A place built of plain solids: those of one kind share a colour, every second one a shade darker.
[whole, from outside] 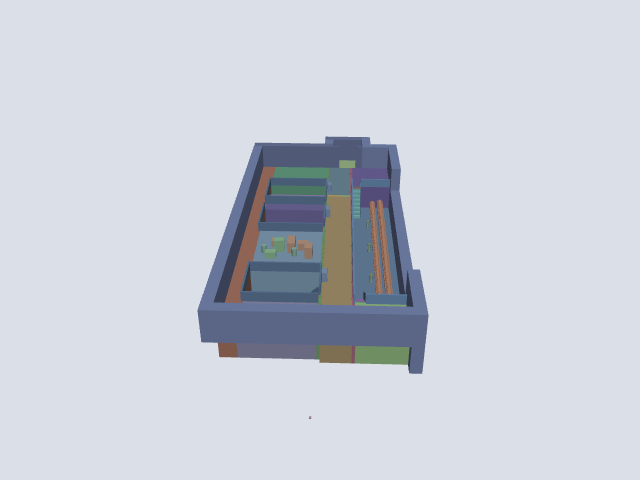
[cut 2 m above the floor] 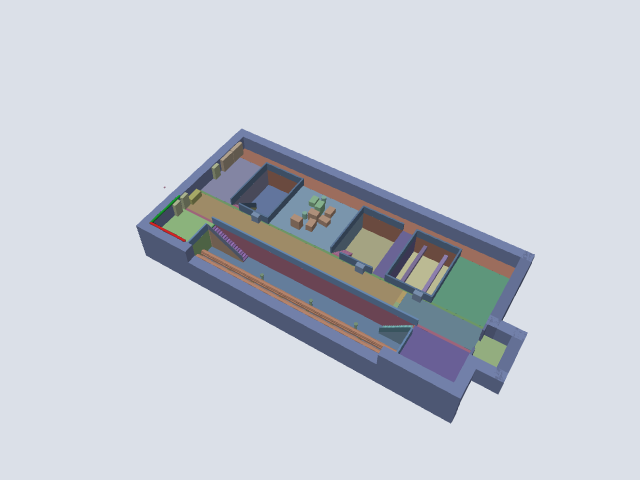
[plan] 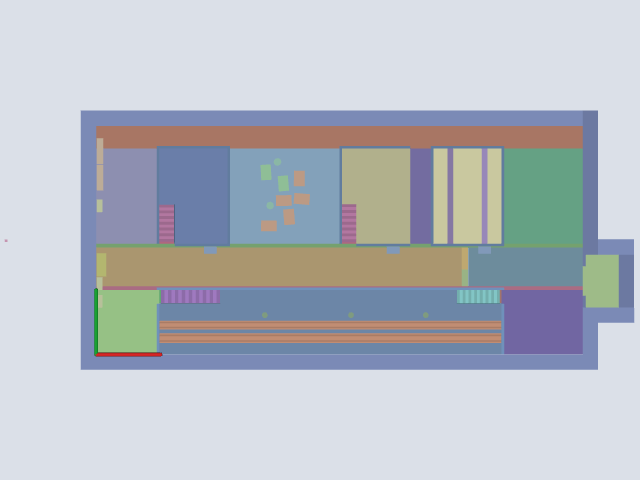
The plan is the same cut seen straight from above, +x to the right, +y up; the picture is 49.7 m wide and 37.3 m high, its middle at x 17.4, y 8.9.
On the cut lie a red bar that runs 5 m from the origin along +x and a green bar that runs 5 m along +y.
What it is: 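A filter house of a town's waterworks, its filters drained; a long hall whose floor is a grid of 3 empty concrete filter beds 2.7 m deep with narrow railed walks on the walls between them, an operating walk along the beds' fronts with control consoles before the beds, wash-out channels across the floor under gratings, and a pipe gallery sunk 3.1 m beside the walk, open above, with the water mains on saddles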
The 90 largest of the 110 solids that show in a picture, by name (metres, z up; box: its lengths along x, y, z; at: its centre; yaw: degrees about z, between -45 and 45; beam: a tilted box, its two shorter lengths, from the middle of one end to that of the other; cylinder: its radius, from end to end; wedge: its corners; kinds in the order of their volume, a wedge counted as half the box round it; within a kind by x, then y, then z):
{
 "wall_plaster_1": {"box": [1.2, 20.15, 3.6], "at": [-0.59, 8.89, 1.4]},
 "wall_plaster_2": {"box": [7.3, 1.2, 6.7], "at": [2.46, -0.59, -0.15]},
 "wall_plaster_3": {"box": [29.0, 1.2, 3.6], "at": [18.21, -0.59, -1.7]},
 "wall_plaster_4": {"box": [40.2, 1.2, 3.6], "at": [18.91, 18.36, 1.4]},
 "wall_plaster_5": {"box": [8.7, 1.2, 6.7], "at": [34.66, -0.59, -0.15]},
 "wall_plaster_6": {"box": [0.25, 0.9, 3.6], "at": [37.94, 4.11, 1.4]},
 "wall_plaster_7": {"box": [0.25, 0.9, 3.6], "at": [37.94, 7.31, 1.4]},
 "wall_plaster_8": {"box": [1.2, 4.85, 3.6], "at": [38.41, 1.24, 1.4]},
 "wall_plaster_9": {"box": [1.2, 11.2, 3.6], "at": [38.41, 13.36, 1.4]},
 "wall_plaster_10": {"box": [4.0, 1.2, 3.6], "at": [39.81, 3.06, 1.4]},
 "wall_plaster_11": {"box": [4.0, 1.2, 3.6], "at": [39.81, 8.36, 1.4]},
 "wall_plaster_12": {"box": [1.2, 6.5, 3.6], "at": [41.21, 5.71, 1.4]},
 "floor_hall2a_brick_1": {"box": [28.4, 3.0, 3.5], "at": [14.21, 6.81, -1.75]},
 "floor_hall5a_brick_1": {"box": [37.8, 1.75, 3.12], "at": [18.91, 16.89, -1.56]},
 "floor_hall4b_brick_1": {"box": [8.9, 7.4, 3.12], "at": [14.66, 12.31, -1.56]},
 "floor_hall4d_brick_1": {"box": [6.3, 7.4, 3.12], "at": [34.66, 12.31, -1.56]},
 "floor_hall4a_brick_1": {"box": [4.9, 7.4, 3.12], "at": [2.46, 12.31, -1.56]},
 "floor_hall0b_brick_1": {"box": [6.3, 5.0, 3.5], "at": [34.66, 2.51, -1.75]},
 "floor_hall2b_brick_1": {"box": [8.9, 3.0, 3.5], "at": [33.36, 6.81, -1.75]},
 "floor_hall0a_brick_1": {"box": [4.9, 5.0, 3.5], "at": [2.46, 2.51, -1.75]},
 "floor_aisle_concrete_1": {"box": [26.6, 5.0, 0.4], "at": [18.21, 2.51, -3.3]},
 "floor_hall4c_brick_1": {"box": [1.8, 7.4, 3.12], "at": [25.31, 12.31, -1.56]},
 "floor_hall1a_brick_1": {"box": [37.8, 0.3, 3.5], "at": [18.91, 5.16, -1.75]},
 "floor_hall3a_brick_1": {"box": [37.8, 0.3, 3.12], "at": [18.91, 8.46, -1.56]},
 "floor_basins_concrete_1": {"box": [5.3, 7.4, 0.4], "at": [21.76, 12.31, -2.92]},
 "floor_basins_concrete_2": {"box": [5.3, 7.4, 0.4], "at": [28.86, 12.31, -2.92]},
 "pipe_main_metal_1": {"box": [26.56, 0.1, 0.31], "at": [18.21, 0.94, -2.27]},
 "pipe_main_metal_2": {"box": [26.56, 0.13, 0.56], "at": [18.21, 1.05, -2.27]},
 "pipe_main_metal_3": {"box": [26.56, 0.31, 0.76], "at": [18.21, 1.27, -2.27]},
 "pipe_main_metal_4": {"box": [26.56, 0.13, 0.56], "at": [18.21, 1.49, -2.27]},
 "pipe_main_metal_5": {"box": [26.56, 0.1, 0.31], "at": [18.21, 1.6, -2.27]},
 "pipe_main_metal_6": {"box": [26.56, 0.09, 0.28], "at": [18.21, 2.0, -2.41]},
 "pipe_main_metal_7": {"box": [26.56, 0.11, 0.5], "at": [18.21, 2.1, -2.41]},
 "pipe_main_metal_8": {"box": [26.56, 0.28, 0.68], "at": [18.21, 2.29, -2.41]},
 "pipe_main_metal_9": {"box": [26.56, 0.11, 0.5], "at": [18.21, 2.49, -2.41]},
 "pipe_main_metal_10": {"box": [26.56, 0.09, 0.28], "at": [18.21, 2.59, -2.41]},
 "floor_basins_gravel_1": {"box": [5.3, 7.4, 0.4], "at": [7.56, 12.31, -2.92]},
 "rail_basins_1": {"box": [0.2, 7.4, 1.1], "at": [4.81, 12.31, 0.55]},
 "rail_basins_2": {"box": [5.7, 0.2, 1.1], "at": [7.56, 16.11, 0.55]},
 "rail_basins_3": {"box": [4.31, 0.2, 1.1], "at": [8.26, 8.51, 0.55]},
 "rail_basins_4": {"box": [0.2, 7.4, 1.1], "at": [10.31, 12.31, 0.55]},
 "rail_basins_5": {"box": [0.2, 7.4, 1.1], "at": [19.01, 12.31, 0.55]},
 "rail_basins_6": {"box": [5.5, 0.2, 1.1], "at": [21.66, 16.11, 0.55]},
 "rail_basins_7": {"box": [4.2, 0.2, 1.1], "at": [22.31, 8.51, 0.55]},
 "rail_basins_8": {"box": [0.2, 7.4, 1.1], "at": [26.11, 12.31, 0.55]},
 "rail_basins_9": {"box": [5.7, 0.2, 1.1], "at": [28.86, 8.51, 0.55]},
 "rail_basins_10": {"box": [5.7, 0.2, 1.1], "at": [28.86, 16.11, 0.55]},
 "rail_basins_11": {"box": [0.2, 7.4, 1.1], "at": [31.61, 12.31, 0.55]},
 "step_basins_1": {"box": [1.15, 0.31, 2.58], "at": [5.48, 8.83, -1.48]},
 "step_basins_2": {"box": [1.15, 0.31, 2.38], "at": [5.48, 9.05, -1.58]},
 "step_basins_3": {"box": [1.15, 0.31, 2.19], "at": [5.48, 9.27, -1.68]},
 "step_basins_4": {"box": [1.15, 0.31, 1.99], "at": [5.48, 9.49, -1.77]},
 "step_basins_5": {"box": [1.15, 0.31, 1.6], "at": [5.48, 9.94, -1.97]},
 "step_basins_6": {"box": [1.15, 0.31, 1.41], "at": [5.48, 10.16, -2.06]},
 "step_basins_7": {"box": [1.1, 0.29, 2.58], "at": [19.66, 8.81, -1.48]},
 "step_basins_8": {"box": [1.11, 0.29, 2.38], "at": [19.66, 9.04, -1.58]},
 "step_basins_9": {"box": [1.11, 0.29, 2.19], "at": [19.66, 9.27, -1.68]},
 "step_basins_10": {"box": [1.11, 0.29, 1.8], "at": [19.66, 9.72, -1.87]},
 "step_basins_11": {"box": [1.11, 0.29, 1.6], "at": [19.66, 9.95, -1.97]},
 "step_basins_12": {"box": [1.11, 0.29, 1.41], "at": [19.66, 10.18, -2.06]},
 "rail_aisle_1": {"box": [0.2, 3.94, 1.1], "at": [4.81, 1.98, 0.55]},
 "rail_aisle_2": {"box": [27.0, 0.2, 1.1], "at": [18.21, 5.11, 0.55]},
 "rail_aisle_3": {"box": [0.2, 3.93, 1.1], "at": [31.61, 1.97, 0.55]},
 "load_sacks_bays_1": {"box": [1.22, 0.84, 1.38], "at": [13.43, 10.0, 0.69], "yaw": -0.2},
 "load_sacks_bays_2": {"box": [1.22, 0.84, 1.26], "at": [14.59, 11.96, 0.63], "yaw": 1.2},
 "load_sacks_bays_3": {"box": [0.84, 1.22, 0.89], "at": [15.0, 10.69, 0.44], "yaw": 4.5},
 "load_sacks_bays_4": {"box": [0.84, 1.22, 0.7], "at": [15.79, 13.68, 0.35], "yaw": -0.2},
 "load_sacks_bays_5": {"box": [1.22, 0.84, 0.78], "at": [15.98, 12.09, 0.39], "yaw": -4.8},
 "floor_lobby_brick_1": {"box": [2.8, 4.1, 0.4], "at": [39.21, 5.71, -0.2]},
 "shelf_1": {"box": [0.5, 2.0, 1.91], "at": [0.3, 13.75, 0.96]},
 "shelf_2": {"box": [0.5, 2.0, 1.93], "at": [0.3, 15.81, 0.97]},
 "step_aisleb_1": {"box": [0.34, 1.02, 2.81], "at": [5.41, 4.51, -1.75]},
 "step_aisleb_2": {"box": [0.34, 1.02, 2.46], "at": [5.95, 4.51, -1.92]},
 "step_aisleb_3": {"box": [0.34, 1.02, 2.12], "at": [6.49, 4.51, -2.09]},
 "step_aisleb_4": {"box": [0.34, 1.02, 1.77], "at": [7.03, 4.51, -2.26]},
 "step_aisleb_5": {"box": [0.34, 1.02, 1.43], "at": [7.57, 4.51, -2.44]},
 "launder_concrete_1": {"box": [0.45, 7.44, 0.5], "at": [27.54, 12.31, -1.05]},
 "launder_concrete_2": {"box": [0.45, 7.44, 0.5], "at": [30.19, 12.31, -1.05]},
 "cabinet_1": {"box": [0.45, 1.0, 1.87], "at": [0.28, 4.12, 0.93]},
 "cabinet_2": {"box": [0.45, 1.0, 1.92], "at": [0.28, 5.51, 0.96]},
 "cabinet_3": {"box": [0.45, 1.0, 1.9], "at": [0.28, 11.55, 0.95]},
 "pallets_bays_1": {"box": [0.8, 1.2, 0.73], "at": [13.21, 14.15, 0.36], "yaw": 2.8},
 "pallets_bays_2": {"box": [0.8, 1.2, 1.45], "at": [14.55, 13.3, 0.72], "yaw": 4.7},
 "console_1": {"box": [1.0, 0.56, 1.08], "at": [8.88, 8.11, 0.54]},
 "console_2": {"box": [1.0, 0.56, 1.08], "at": [23.09, 8.11, 0.54]},
 "console_3": {"box": [1.0, 0.56, 1.08], "at": [30.19, 8.11, 0.54]},
 "bench_1": {"box": [0.75, 1.8, 0.88], "at": [0.43, 6.97, 0.44]},
 "floor_gratebs_metal_1": {"box": [0.5, 1.7, 0.75], "at": [28.66, 7.46, -0.38]},
 "floor_grates_metal_1": {"box": [0.5, 1.3, 0.75], "at": [28.66, 5.96, -0.38]},
 "rail_aisleb_1": {"wedge": [[5.03, 3.95, 0.08], [5.03, 3.95, 0.99], [5.03, 4.0, 0.08], [5.03, 4.0, 0.99], [9.67, 3.95, -2.88], [9.67, 3.95, -1.97], [9.67, 4.0, -2.88], [9.67, 4.0, -1.97]]}
}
